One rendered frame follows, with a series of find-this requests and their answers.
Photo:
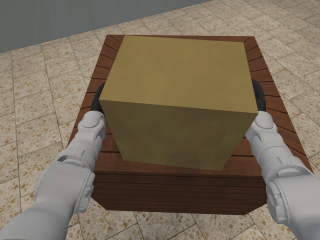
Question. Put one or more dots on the left robot forearm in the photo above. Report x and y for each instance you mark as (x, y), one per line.
(85, 147)

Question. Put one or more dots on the robot right upper arm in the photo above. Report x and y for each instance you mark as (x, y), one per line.
(295, 202)

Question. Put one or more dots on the pedestal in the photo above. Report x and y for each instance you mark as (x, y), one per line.
(238, 189)

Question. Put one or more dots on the left robot hand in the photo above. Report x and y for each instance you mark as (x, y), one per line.
(96, 106)

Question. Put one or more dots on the carton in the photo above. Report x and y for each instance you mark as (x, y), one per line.
(179, 102)

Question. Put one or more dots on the right robot hand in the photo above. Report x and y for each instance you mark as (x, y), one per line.
(259, 95)

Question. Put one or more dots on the robot left upper arm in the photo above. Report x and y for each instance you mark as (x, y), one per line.
(65, 190)

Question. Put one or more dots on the right robot forearm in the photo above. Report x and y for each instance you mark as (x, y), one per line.
(270, 151)

